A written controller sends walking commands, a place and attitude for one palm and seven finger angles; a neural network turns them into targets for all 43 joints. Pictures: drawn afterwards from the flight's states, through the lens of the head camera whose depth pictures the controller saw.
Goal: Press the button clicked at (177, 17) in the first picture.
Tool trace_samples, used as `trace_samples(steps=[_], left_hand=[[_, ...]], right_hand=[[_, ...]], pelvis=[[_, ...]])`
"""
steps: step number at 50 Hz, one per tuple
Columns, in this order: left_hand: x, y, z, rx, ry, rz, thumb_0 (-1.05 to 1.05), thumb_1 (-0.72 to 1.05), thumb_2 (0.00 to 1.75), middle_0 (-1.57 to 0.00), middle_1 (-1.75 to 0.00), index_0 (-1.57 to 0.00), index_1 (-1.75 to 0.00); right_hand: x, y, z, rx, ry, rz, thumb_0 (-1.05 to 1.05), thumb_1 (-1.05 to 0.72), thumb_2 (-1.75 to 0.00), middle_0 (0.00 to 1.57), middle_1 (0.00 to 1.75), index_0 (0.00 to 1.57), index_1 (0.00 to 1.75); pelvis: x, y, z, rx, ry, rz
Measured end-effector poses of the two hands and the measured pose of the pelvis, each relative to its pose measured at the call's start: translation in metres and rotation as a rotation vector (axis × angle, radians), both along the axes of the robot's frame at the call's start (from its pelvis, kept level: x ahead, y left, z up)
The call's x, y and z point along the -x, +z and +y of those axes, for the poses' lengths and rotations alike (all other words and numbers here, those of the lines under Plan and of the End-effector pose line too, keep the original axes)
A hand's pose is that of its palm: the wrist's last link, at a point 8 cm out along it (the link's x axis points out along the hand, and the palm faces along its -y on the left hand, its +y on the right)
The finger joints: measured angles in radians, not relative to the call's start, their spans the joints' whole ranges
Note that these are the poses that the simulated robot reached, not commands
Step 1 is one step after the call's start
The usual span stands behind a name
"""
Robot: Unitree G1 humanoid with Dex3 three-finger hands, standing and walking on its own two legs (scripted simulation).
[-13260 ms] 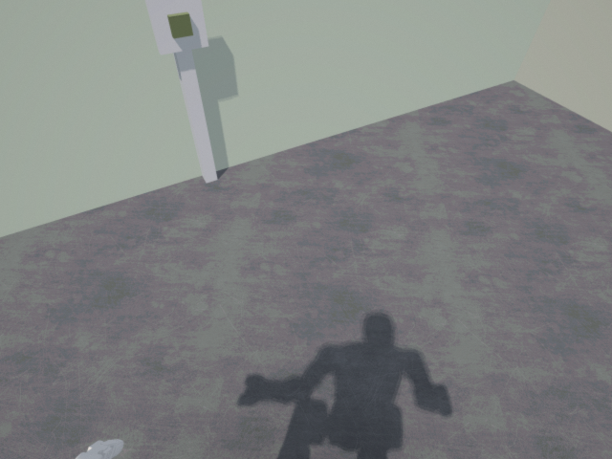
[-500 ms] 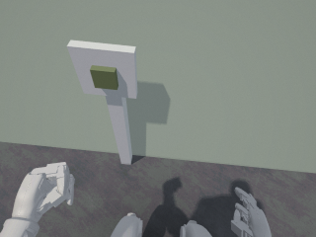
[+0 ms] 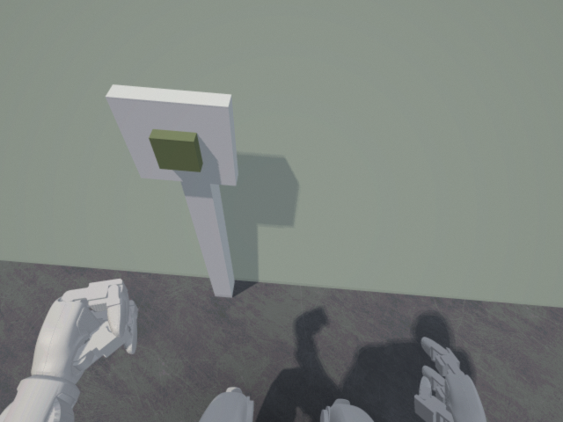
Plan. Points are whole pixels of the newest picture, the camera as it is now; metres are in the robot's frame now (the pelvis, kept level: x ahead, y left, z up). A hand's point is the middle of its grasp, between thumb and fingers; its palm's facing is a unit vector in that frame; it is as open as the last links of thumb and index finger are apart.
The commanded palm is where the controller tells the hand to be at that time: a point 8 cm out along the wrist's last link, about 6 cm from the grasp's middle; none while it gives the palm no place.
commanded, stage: raise the hand and make a fist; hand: left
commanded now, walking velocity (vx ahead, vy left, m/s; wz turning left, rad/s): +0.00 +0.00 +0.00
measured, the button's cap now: (178, 149) +0.51 +0.21 +0.06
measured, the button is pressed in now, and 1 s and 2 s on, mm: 0 0 0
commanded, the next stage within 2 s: aim a knuckle at the button in 0.18 s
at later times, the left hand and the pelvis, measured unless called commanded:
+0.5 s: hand (141, 312) +0.24 +0.20 +0.04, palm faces -0.01 -1.00 -0.04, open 3.1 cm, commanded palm +0.24 +0.25 +0.05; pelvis +0.00 -0.01 -0.01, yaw +0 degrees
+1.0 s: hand (171, 256) +0.33 +0.18 +0.03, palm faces -0.05 -1.00 -0.02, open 3.1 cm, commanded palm +0.32 +0.24 +0.04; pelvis -0.01 -0.01 -0.01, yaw -1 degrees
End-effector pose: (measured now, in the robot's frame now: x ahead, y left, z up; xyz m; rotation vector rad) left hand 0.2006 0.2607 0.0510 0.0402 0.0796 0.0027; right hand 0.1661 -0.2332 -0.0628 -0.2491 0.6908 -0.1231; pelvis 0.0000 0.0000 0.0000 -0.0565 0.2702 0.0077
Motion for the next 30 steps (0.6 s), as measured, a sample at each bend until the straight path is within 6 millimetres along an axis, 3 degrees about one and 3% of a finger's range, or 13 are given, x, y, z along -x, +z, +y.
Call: trace_samples(steps=[19,30], left_hand=[[-0.003,-0.001,-0.010,-0.005,-0.007,-0.017,0.02,0.90,0.90,-1.30,-1.50,-1.29,-1.50],[-0.046,-0.008,-0.017,0.010,-0.042,-0.054,0.02,0.90,0.90,-1.30,-1.50,-1.30,-1.50]], right_hand=[[-0.004,-0.005,-0.012,0.003,-0.004,0.012,0.02,-0.90,-0.90,0.20,0.30,0.21,0.30],[0.012,-0.018,-0.019,0.016,-0.015,0.060,0.01,-0.90,-0.90,0.20,0.30,0.21,0.30]], pelvis=[[-0.002,-0.003,-0.010,-0.005,0.003,0.006],[0.006,-0.008,-0.012,-0.007,0.001,0.020]])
